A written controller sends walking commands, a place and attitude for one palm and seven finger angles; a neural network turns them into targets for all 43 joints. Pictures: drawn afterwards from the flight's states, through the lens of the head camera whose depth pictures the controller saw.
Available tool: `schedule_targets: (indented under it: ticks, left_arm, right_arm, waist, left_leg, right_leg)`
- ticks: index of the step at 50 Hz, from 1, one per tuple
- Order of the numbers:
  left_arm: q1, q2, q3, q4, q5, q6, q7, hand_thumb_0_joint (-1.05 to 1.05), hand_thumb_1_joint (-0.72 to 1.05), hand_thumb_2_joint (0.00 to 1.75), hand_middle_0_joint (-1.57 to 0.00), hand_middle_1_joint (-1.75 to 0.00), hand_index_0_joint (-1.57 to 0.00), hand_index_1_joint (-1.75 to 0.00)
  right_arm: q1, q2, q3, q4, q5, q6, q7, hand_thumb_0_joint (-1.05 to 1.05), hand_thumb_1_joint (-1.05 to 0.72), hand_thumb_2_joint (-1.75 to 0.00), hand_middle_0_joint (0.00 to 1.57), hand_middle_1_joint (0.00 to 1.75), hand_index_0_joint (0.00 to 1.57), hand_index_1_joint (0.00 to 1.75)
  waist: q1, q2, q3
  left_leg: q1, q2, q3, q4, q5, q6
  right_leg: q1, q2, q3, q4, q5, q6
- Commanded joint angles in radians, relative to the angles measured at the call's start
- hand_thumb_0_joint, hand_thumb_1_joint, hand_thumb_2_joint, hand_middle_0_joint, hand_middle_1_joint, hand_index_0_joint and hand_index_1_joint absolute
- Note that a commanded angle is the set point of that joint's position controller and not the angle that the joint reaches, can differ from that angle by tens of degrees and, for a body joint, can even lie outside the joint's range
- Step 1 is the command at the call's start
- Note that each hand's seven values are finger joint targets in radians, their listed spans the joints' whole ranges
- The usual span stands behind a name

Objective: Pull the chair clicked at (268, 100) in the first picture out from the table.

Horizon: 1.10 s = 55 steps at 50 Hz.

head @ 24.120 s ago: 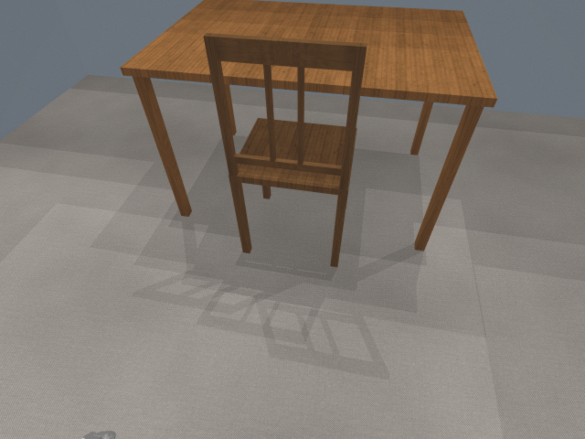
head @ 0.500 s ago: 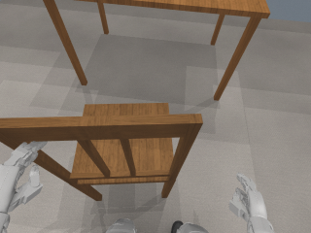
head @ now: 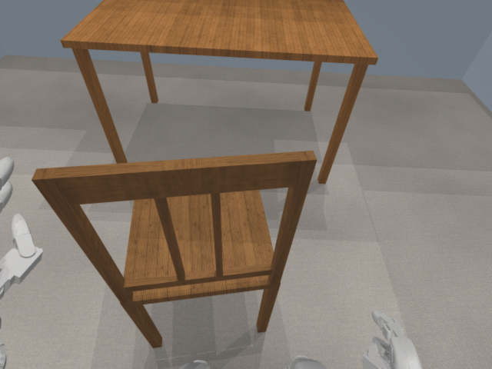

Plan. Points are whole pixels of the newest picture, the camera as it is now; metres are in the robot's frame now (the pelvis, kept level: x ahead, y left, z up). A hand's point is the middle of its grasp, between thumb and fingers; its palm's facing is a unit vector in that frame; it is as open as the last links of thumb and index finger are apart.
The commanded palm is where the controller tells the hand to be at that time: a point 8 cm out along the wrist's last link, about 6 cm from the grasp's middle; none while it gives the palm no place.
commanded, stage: step back with the hand held close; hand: left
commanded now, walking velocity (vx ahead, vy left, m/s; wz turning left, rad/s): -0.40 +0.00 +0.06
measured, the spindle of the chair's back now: (172, 243) +0.37 +0.16 -0.07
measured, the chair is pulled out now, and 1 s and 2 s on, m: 0.67 0.67 0.67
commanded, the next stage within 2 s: stop stepping back and stand still in 0.16 s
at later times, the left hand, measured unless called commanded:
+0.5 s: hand out of the picture +0.11 +0.25 +0.18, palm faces +0.36 -0.79 -0.49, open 7.4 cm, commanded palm +0.04 +0.29 +0.19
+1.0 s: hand out of the picture +0.04 +0.26 +0.19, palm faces +0.45 -0.74 -0.49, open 7.4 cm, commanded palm -0.02 +0.30 +0.19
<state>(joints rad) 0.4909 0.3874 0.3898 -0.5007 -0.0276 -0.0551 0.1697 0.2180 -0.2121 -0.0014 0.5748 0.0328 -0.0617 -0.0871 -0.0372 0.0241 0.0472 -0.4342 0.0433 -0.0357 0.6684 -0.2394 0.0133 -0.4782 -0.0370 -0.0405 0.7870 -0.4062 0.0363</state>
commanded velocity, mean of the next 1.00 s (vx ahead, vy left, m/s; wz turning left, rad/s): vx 0.03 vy -0.01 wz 0.01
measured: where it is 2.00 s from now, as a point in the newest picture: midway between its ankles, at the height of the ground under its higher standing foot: outside the picture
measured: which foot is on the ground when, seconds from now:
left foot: down 0.00-0.24, up 0.26-0.38, down 0.40-1.00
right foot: up 0.00-0.18, down 0.20-1.00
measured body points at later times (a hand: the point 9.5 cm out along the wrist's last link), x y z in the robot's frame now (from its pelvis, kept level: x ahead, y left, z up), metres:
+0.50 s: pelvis -0.10 +0.00 +0.01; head -0.08 +0.01 +0.46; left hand +0.09 +0.29 +0.20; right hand +0.07 -0.24 -0.06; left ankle -0.05 +0.09 -0.72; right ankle -0.11 -0.14 -0.71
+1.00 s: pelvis -0.15 -0.01 +0.01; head -0.16 +0.00 +0.46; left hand +0.01 +0.30 +0.22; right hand -0.01 -0.23 -0.08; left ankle -0.10 +0.10 -0.72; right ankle -0.17 -0.12 -0.71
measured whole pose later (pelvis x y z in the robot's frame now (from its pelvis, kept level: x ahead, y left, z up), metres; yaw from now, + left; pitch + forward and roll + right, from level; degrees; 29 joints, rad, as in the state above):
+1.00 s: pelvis -0.15 -0.01 +0.01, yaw +3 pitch +0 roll -1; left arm 0.57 0.44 0.44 -0.50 -0.02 -0.19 0.16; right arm 0.30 -0.16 0.00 0.65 0.02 -0.13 -0.06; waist -0.04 0.00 -0.04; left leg -0.33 -0.01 -0.01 0.53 -0.20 0.03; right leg -0.23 0.00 -0.08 0.59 -0.40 -0.01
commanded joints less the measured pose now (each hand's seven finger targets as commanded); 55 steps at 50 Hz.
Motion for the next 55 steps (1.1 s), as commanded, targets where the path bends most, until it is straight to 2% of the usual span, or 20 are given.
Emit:
schedule_targets:
  ticks: [1,6,10,11,12,13,14,16,18,20,22,28,33,35,38,42,45,49,53,55]
  left_arm:
    - [0.034,0.269,0.241,-0.442,0.0,-0.192,0.024,0.0,0.9,0.9,-0.2,-0.3,-0.2,-0.3]
    - [0.063,0.224,0.247,-0.256,-0.048,-0.225,0.016,0.0,0.9,0.9,-0.2,-0.3,-0.2,-0.3]
    - [-0.009,0.21,0.194,-0.179,-0.044,-0.261,-0.022,0.0,0.9,0.9,-0.2,-0.3,-0.2,-0.3]
    - [-0.029,0.243,0.205,-0.194,-0.035,-0.273,-0.029,0.0,0.9,0.9,-0.2,-0.3,-0.2,-0.3]
    - [-0.043,0.216,0.137,-0.21,-0.034,-0.272,-0.046,0.0,0.9,0.9,-0.2,-0.3,-0.2,-0.3]
    - [-0.039,0.244,0.139,-0.201,-0.04,-0.269,-0.045,0.0,0.9,0.9,-0.2,-0.3,-0.2,-0.3]
    - [0.008,0.245,0.194,-0.167,-0.031,-0.244,-0.029,0.0,0.9,0.9,-0.2,-0.3,-0.2,-0.3]
    - [0.031,0.249,0.22,-0.183,-0.029,-0.207,-0.021,0.0,0.9,0.9,-0.2,-0.3,-0.2,-0.3]
    - [0.064,0.235,0.233,-0.19,-0.037,-0.211,-0.007,0.0,0.9,0.9,-0.2,-0.3,-0.2,-0.3]
    - [0.035,0.22,0.198,-0.289,-0.047,-0.229,-0.01,0.0,0.9,0.9,-0.2,-0.3,-0.2,-0.3]
    - [0.05,0.268,0.222,-0.296,-0.036,-0.203,-0.006,0.0,0.9,0.9,-0.2,-0.3,-0.2,-0.3]
    - [0.167,0.226,0.222,-0.194,-0.019,-0.192,-0.009,0.0,0.9,0.9,-0.2,-0.3,-0.2,-0.3]
    - [0.005,0.22,0.176,-0.15,-0.01,-0.194,0.001,0.0,0.9,0.9,-0.2,-0.3,-0.2,-0.3]
    - [-0.089,0.196,0.135,-0.133,-0.007,-0.19,0.005,0.0,0.9,0.9,-0.2,-0.3,-0.2,-0.3]
    - [-0.137,0.184,0.097,-0.136,0.007,-0.186,0.012,0.0,0.9,0.9,-0.2,-0.3,-0.2,-0.3]
    - [-0.085,0.225,0.151,-0.247,0.021,-0.194,0.017,0.0,0.9,0.9,-0.2,-0.3,-0.2,-0.3]
    - [-0.02,0.232,0.171,-0.226,0.02,-0.204,0.009,0.0,0.9,0.9,-0.2,-0.3,-0.2,-0.3]
    - [0.083,0.228,0.182,-0.163,0.002,-0.205,-0.002,0.0,0.9,0.9,-0.2,-0.3,-0.2,-0.3]
    - [0.001,0.191,0.141,-0.104,-0.017,-0.193,-0.008,0.0,0.9,0.9,-0.2,-0.3,-0.2,-0.3]
    - [-0.01,0.175,0.115,-0.098,-0.024,-0.179,0.0,0.0,0.9,0.9,-0.2,-0.3,-0.2,-0.3]
  right_arm:
    - [-0.128,-0.13,-0.077,-0.154,-0.014,-0.119,0.01,0.0,-0.9,-0.9,0.2,0.3,0.2,0.3]
    - [-0.066,-0.124,-0.063,-0.036,-0.032,-0.156,0.013,0.0,-0.9,-0.9,0.2,0.3,0.2,0.3]
    - [-0.098,-0.118,-0.065,-0.012,-0.027,-0.18,0.016,0.0,-0.9,-0.9,0.2,0.3,0.2,0.3]
    - [-0.103,-0.118,-0.066,-0.013,-0.023,-0.182,0.016,0.0,-0.9,-0.9,0.2,0.3,0.2,0.3]
    - [-0.062,-0.137,-0.092,-0.012,-0.007,-0.169,0.015,0.0,-0.9,-0.9,0.2,0.3,0.2,0.3]
    - [-0.108,-0.145,-0.102,-0.048,0.013,-0.168,0.016,0.0,-0.9,-0.9,0.2,0.3,0.2,0.3]
    - [-0.131,-0.114,-0.088,-0.06,0.013,-0.15,0.025,0.0,-0.9,-0.9,0.2,0.3,0.2,0.3]
    - [-0.149,-0.062,-0.02,-0.093,0.003,-0.1,0.02,0.0,-0.9,-0.9,0.2,0.3,0.2,0.3]
    - [-0.122,-0.09,-0.034,-0.105,0.008,-0.102,-0.003,0.0,-0.9,-0.9,0.2,0.3,0.2,0.3]
    - [-0.081,-0.121,-0.066,-0.104,-0.001,-0.117,0.023,0.0,-0.9,-0.9,0.2,0.3,0.2,0.3]
    - [-0.111,-0.101,-0.055,-0.096,-0.036,-0.129,0.022,0.0,-0.9,-0.9,0.2,0.3,0.2,0.3]
    - [-0.084,-0.112,-0.052,-0.109,-0.001,-0.109,0.022,0.0,-0.9,-0.9,0.2,0.3,0.2,0.3]
    - [-0.04,-0.116,-0.058,-0.072,-0.019,-0.084,0.006,0.0,-0.9,-0.9,0.2,0.3,0.2,0.3]
    - [-0.043,-0.116,-0.045,-0.052,-0.021,-0.085,0.012,0.0,-0.9,-0.9,0.2,0.3,0.2,0.3]
    - [-0.069,-0.119,-0.039,-0.072,-0.025,-0.09,-0.007,0.0,-0.9,-0.9,0.2,0.3,0.2,0.3]
    - [-0.083,-0.116,-0.052,-0.096,-0.018,-0.115,-0.013,0.0,-0.9,-0.9,0.2,0.3,0.2,0.3]
    - [-0.086,-0.092,-0.055,-0.09,-0.015,-0.127,0.009,0.0,-0.9,-0.9,0.2,0.3,0.2,0.3]
    - [-0.053,-0.094,-0.04,-0.058,-0.027,-0.123,0.012,0.0,-0.9,-0.9,0.2,0.3,0.2,0.3]
    - [-0.025,-0.113,-0.067,-0.049,-0.015,-0.117,0.015,0.0,-0.9,-0.9,0.2,0.3,0.2,0.3]
    - [-0.043,-0.106,-0.05,-0.047,-0.012,-0.109,0.025,0.0,-0.9,-0.9,0.2,0.3,0.2,0.3]
  waist:
    - [0.059,0.317,-0.126]
    - [0.033,0.273,-0.119]
    - [0.056,0.175,-0.196]
    - [0.056,0.081,-0.211]
    - [0.049,-0.29,-0.204]
    - [0.047,-0.466,-0.122]
    - [0.046,-0.356,-0.109]
    - [0.006,-0.14,-0.093]
    - [0.006,-0.018,-0.174]
    - [0.019,0.116,-0.232]
    - [0.03,0.277,-0.185]
    - [0.029,0.105,-0.09]
    - [0.002,-0.159,-0.064]
    - [-0.011,-0.173,-0.07]
    - [-0.003,-0.075,-0.02]
    - [0.016,0.359,-0.023]
    - [0.04,0.165,0.002]
    - [0.039,0.144,-0.07]
    - [0.009,-0.179,-0.114]
    - [-0.002,-0.126,-0.097]
  left_leg:
    - [-0.195,0.213,-0.241,-0.421,-0.327,0.127]
    - [0.068,0.212,-0.277,-0.376,-0.168,0.11]
    - [0.194,0.151,-0.19,-0.172,0.039,0.051]
    - [0.244,0.109,-0.125,-0.068,0.029,0.025]
    - [0.229,-0.036,-0.008,0.189,-0.062,-0.035]
    - [0.153,-0.104,0.006,0.466,-0.155,-0.04]
    - [0.061,-0.072,-0.022,0.534,-0.21,-0.03]
    - [-0.024,-0.023,-0.018,0.167,-0.205,-0.011]
    - [0.183,-0.019,0.013,-0.288,0.272,0.019]
    - [0.469,0.196,-0.159,-0.281,0.7,0.094]
    - [0.272,0.233,-0.325,-0.346,0.411,0.116]
    - [-0.125,0.053,-0.108,-0.343,-0.433,0.031]
    - [0.081,-0.064,0.016,0.165,-0.209,0.002]
    - [0.147,-0.031,0.008,0.208,-0.191,0.014]
    - [0.181,-0.032,0.022,-0.107,-0.265,0.034]
    - [-0.075,0.23,-0.445,-0.604,-0.705,0.131]
    - [-0.138,0.176,-0.283,-0.514,-0.48,0.128]
    - [-0.033,0.097,-0.154,-0.376,-0.358,0.054]
    - [0.092,-0.017,-0.008,-0.025,-0.132,0.013]
    - [0.114,-0.012,-0.003,-0.023,-0.023,0.011]
  right_leg:
    - [0.231,0.042,0.025,0.347,-0.06,-0.018]
    - [0.153,0.029,0.044,-0.091,-0.121,-0.046]
    - [0.285,0.006,0.024,-0.501,0.171,-0.064]
    - [0.243,-0.031,0.018,-0.543,0.219,-0.072]
    - [0.156,-0.146,0.153,-0.522,0.326,-0.16]
    - [0.043,-0.304,0.279,-0.545,0.422,-0.233]
    - [0.065,-0.319,0.268,-0.489,0.573,-0.264]
    - [0.271,-0.225,0.078,-0.301,0.725,-0.155]
    - [0.331,-0.081,-0.003,-0.067,0.736,-0.053]
    - [0.09,-0.011,0.029,0.049,-0.021,-0.032]
    - [0.122,-0.015,0.06,0.017,-0.157,-0.014]
    - [0.418,0.008,0.002,-0.339,-0.011,-0.042]
    - [0.041,-0.221,0.336,-0.591,-0.321,-0.198]
    - [-0.023,-0.268,0.3,-0.578,-0.288,-0.206]
    - [-0.019,-0.14,0.127,-0.452,-0.34,-0.126]
    - [0.162,0.045,0.013,0.183,-0.074,-0.036]
    - [0.238,0.013,0.014,0.08,-0.034,-0.04]
    - [0.412,0.036,-0.048,-0.432,0.048,-0.056]
    - [0.257,-0.154,0.284,-0.544,0.028,-0.156]
    - [0.261,-0.2,0.278,-0.512,0.241,-0.183]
